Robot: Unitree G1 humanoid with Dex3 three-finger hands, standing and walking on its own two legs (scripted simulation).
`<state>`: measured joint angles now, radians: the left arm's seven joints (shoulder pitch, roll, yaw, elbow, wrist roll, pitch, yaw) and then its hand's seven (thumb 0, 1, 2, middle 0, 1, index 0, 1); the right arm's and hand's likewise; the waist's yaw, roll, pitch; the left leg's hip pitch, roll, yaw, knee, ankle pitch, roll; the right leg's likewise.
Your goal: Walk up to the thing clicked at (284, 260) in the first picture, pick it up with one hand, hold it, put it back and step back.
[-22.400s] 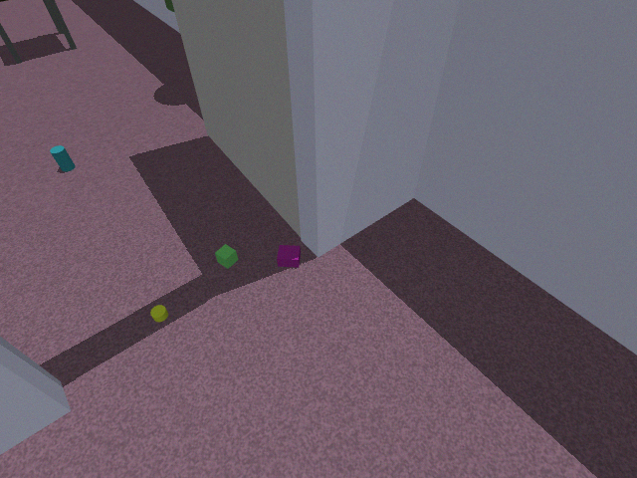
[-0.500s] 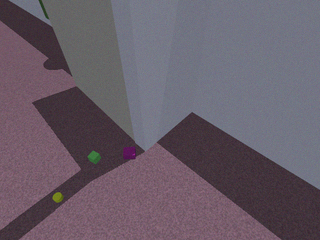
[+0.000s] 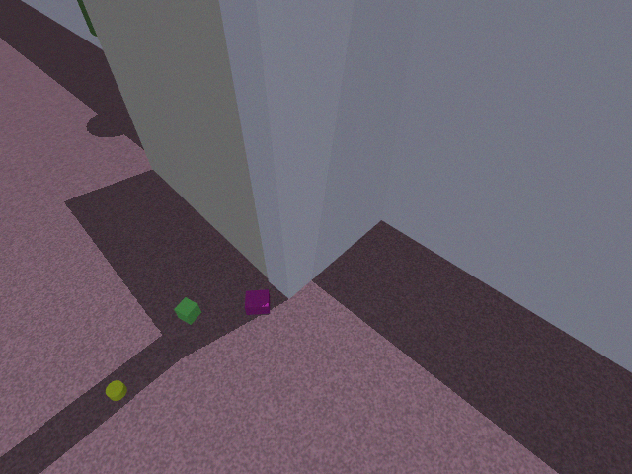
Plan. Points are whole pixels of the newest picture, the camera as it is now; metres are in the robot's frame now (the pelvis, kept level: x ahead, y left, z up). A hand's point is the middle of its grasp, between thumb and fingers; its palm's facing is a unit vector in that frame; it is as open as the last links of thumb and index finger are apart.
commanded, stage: walk up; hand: left
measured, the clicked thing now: (257, 302) +0.84 +0.23 -0.76
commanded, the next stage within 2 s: none
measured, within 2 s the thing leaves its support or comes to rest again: neither
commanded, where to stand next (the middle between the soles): +0.46 -0.01 m, yaw +0 degrees
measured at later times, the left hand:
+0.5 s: hand out of the picture +0.17 +0.31 -0.16, palm faces -0.03 -0.94 -0.34, open 7.4 cm
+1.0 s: hand (178, 348) +0.36 +0.25 -0.13, palm faces -0.01 -0.93 -0.38, open 7.4 cm
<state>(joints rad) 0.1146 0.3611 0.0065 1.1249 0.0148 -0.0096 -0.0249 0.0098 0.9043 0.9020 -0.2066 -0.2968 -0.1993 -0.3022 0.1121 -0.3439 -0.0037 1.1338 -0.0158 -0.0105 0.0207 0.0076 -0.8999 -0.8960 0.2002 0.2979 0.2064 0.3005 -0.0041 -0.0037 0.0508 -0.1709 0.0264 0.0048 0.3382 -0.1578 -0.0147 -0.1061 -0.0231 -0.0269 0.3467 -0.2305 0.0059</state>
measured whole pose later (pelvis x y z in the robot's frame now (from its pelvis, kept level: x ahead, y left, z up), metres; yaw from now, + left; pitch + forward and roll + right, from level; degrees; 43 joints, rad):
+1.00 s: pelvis +0.31 -0.02 -0.01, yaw +0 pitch -3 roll +0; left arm 0.32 0.37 0.06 0.83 0.02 -0.07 -0.05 0.01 0.90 0.90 -0.21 -0.30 -0.20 -0.30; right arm 0.32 -0.42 -0.07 0.87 -0.02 -0.02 0.06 0.01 -0.90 -0.90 0.20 0.30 0.21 0.30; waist 0.01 0.05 0.10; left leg -0.48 0.08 -0.03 0.89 -0.27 0.00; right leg -0.17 0.01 -0.07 0.46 -0.24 -0.05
